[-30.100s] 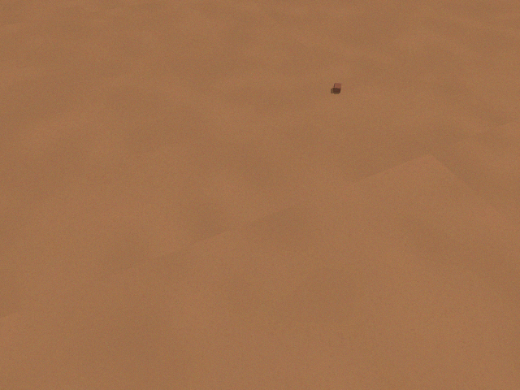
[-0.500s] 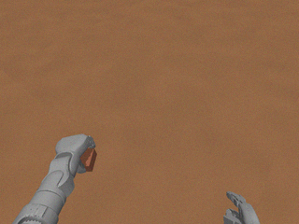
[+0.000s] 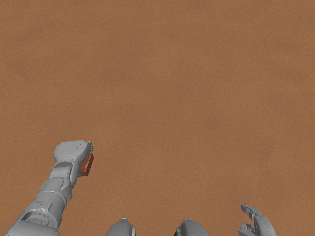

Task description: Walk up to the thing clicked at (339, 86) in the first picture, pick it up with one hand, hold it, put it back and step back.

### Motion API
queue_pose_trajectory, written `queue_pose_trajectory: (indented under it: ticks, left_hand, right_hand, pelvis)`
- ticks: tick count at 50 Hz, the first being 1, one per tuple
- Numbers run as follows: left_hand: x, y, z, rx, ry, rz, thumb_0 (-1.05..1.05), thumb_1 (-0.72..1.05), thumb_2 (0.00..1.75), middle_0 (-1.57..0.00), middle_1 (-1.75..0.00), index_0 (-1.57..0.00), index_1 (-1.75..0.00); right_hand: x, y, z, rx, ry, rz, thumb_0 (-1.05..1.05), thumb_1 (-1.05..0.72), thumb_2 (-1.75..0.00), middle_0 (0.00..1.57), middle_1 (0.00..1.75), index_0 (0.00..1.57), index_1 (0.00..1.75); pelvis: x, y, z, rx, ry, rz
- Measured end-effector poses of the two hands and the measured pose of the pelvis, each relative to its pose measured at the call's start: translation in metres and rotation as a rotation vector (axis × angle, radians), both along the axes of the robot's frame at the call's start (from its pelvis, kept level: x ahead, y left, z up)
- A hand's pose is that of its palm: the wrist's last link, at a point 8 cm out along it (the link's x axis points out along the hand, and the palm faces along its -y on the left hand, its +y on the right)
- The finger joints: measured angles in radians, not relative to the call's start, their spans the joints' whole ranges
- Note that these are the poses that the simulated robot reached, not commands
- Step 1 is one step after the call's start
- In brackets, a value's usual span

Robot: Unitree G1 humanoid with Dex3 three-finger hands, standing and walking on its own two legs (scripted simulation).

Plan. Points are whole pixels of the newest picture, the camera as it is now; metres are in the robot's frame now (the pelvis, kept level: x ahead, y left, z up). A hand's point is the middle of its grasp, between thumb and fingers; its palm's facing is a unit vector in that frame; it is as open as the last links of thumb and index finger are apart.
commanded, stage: crouch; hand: left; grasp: from above
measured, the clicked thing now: (82, 163) +0.33 +0.24 -0.15
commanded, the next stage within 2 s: lower in 1.52 s
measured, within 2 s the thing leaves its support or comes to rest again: neither
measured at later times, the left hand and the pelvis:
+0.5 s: hand (91, 167) +0.38 +0.27 -0.35, palm faces -0.44 -0.03 -0.90, open 8.7 cm; pelvis -0.05 +0.01 -0.21, yaw -2 degrees
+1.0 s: hand (96, 172) +0.41 +0.29 -0.50, palm faces -0.44 -0.06 -0.90, open 8.7 cm; pelvis -0.06 +0.00 -0.33, yaw -4 degrees
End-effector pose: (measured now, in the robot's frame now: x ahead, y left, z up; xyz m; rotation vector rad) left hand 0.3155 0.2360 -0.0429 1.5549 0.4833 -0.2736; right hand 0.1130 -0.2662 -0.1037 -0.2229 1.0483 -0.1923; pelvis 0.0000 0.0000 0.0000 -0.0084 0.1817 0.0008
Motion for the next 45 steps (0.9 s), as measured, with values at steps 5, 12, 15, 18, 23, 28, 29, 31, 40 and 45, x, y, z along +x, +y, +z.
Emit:
queue_pose_trajectory:
  ticks: [5,12,15,18,23,28,29,31,40,45]
  left_hand:
    - [0.018,0.006,-0.045,0.029,-0.034,-0.011,0.08,0.38,0.13,-1.10,-0.34,-0.80,-0.18]
    - [0.043,0.013,-0.122,0.031,-0.053,0.033,0.07,0.38,0.13,-1.04,-0.36,-0.80,-0.20]
    - [0.050,0.015,-0.154,0.029,-0.062,0.048,0.06,0.37,0.14,-1.03,-0.36,-0.80,-0.21]
    - [0.057,0.017,-0.183,0.024,-0.067,0.066,0.05,0.36,0.15,-1.03,-0.36,-0.80,-0.22]
    - [0.067,0.025,-0.227,0.027,-0.044,0.085,0.04,0.34,0.19,-1.00,-0.38,-0.79,-0.24]
    - [0.072,0.033,-0.274,0.015,-0.006,0.090,0.04,0.33,0.20,-0.99,-0.41,-0.78,-0.26]
    - [0.072,0.034,-0.284,0.010,-0.001,0.087,0.04,0.33,0.21,-0.99,-0.41,-0.78,-0.27]
    - [0.073,0.036,-0.302,0.000,0.004,0.081,0.04,0.33,0.21,-0.99,-0.43,-0.78,-0.27]
    - [0.083,0.043,-0.362,-0.016,-0.030,0.063,0.04,0.32,0.24,-1.03,-0.47,-0.77,-0.29]
    - [0.090,0.048,-0.380,-0.006,-0.037,0.081,0.04,0.32,0.25,-1.05,-0.48,-0.76,-0.29]
  right_hand:
    - [-0.035,-0.010,-0.039,-0.044,0.088,-0.036,0.00,-0.89,-0.89,0.20,0.30,0.20,0.30]
    - [-0.086,-0.010,-0.104,-0.082,0.195,-0.085,0.00,-0.89,-0.89,0.20,0.30,0.20,0.30]
    - [-0.104,-0.005,-0.134,-0.081,0.240,-0.098,0.00,-0.89,-0.89,0.20,0.30,0.20,0.30]
    - [-0.116,0.003,-0.164,-0.070,0.276,-0.102,0.00,-0.89,-0.89,0.20,0.30,0.20,0.30]
    - [-0.124,0.015,-0.208,-0.044,0.298,-0.089,0.00,-0.89,-0.89,0.20,0.30,0.20,0.30]
    - [-0.122,0.019,-0.245,-0.032,0.303,-0.051,0.00,-0.89,-0.89,0.20,0.30,0.20,0.30]
    - [-0.121,0.018,-0.251,-0.033,0.304,-0.042,0.00,-0.89,-0.89,0.20,0.30,0.20,0.30]
    - [-0.119,0.016,-0.263,-0.037,0.309,-0.020,0.00,-0.89,-0.89,0.20,0.30,0.20,0.30]
    - [-0.110,-0.003,-0.301,-0.082,0.334,0.059,0.00,-0.90,-0.90,0.20,0.30,0.20,0.30]
    - [-0.113,-0.011,-0.315,-0.094,0.345,0.071,0.00,-0.90,-0.90,0.20,0.30,0.20,0.30]
  pelvis:
    - [-0.010,0.004,-0.038,-0.012,0.113,0.000]
    - [-0.026,0.010,-0.102,-0.029,0.267,-0.005]
    - [-0.032,0.012,-0.130,-0.036,0.318,-0.007]
    - [-0.037,0.014,-0.156,-0.041,0.358,-0.009]
    - [-0.046,0.015,-0.194,-0.048,0.408,-0.010]
    - [-0.051,0.013,-0.230,-0.054,0.450,-0.009]
    - [-0.051,0.013,-0.237,-0.056,0.456,-0.009]
    - [-0.052,0.012,-0.250,-0.061,0.467,-0.008]
    - [-0.054,0.006,-0.299,-0.075,0.481,-0.013]
    - [-0.056,0.005,-0.317,-0.077,0.477,-0.022]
